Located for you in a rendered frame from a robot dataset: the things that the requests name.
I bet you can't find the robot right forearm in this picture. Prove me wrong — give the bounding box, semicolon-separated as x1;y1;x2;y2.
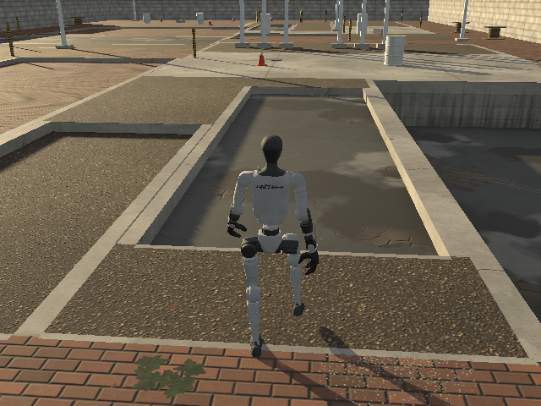
300;208;317;253

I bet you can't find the robot left hand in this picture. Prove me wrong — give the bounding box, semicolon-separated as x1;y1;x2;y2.
227;223;247;238

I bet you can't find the right robot upper arm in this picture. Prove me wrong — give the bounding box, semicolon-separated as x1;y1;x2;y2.
289;172;309;221

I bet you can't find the robot left forearm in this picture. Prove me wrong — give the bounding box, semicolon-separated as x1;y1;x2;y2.
227;203;240;228

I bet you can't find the left robot shin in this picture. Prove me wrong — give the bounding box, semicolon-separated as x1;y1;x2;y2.
246;288;260;345

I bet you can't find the left robot upper arm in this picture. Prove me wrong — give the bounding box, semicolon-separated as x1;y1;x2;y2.
231;171;254;215

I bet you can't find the robot right thigh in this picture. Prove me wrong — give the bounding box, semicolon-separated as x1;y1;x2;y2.
281;233;300;267

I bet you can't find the robot right hand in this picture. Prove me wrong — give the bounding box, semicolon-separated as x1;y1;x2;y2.
298;250;319;275

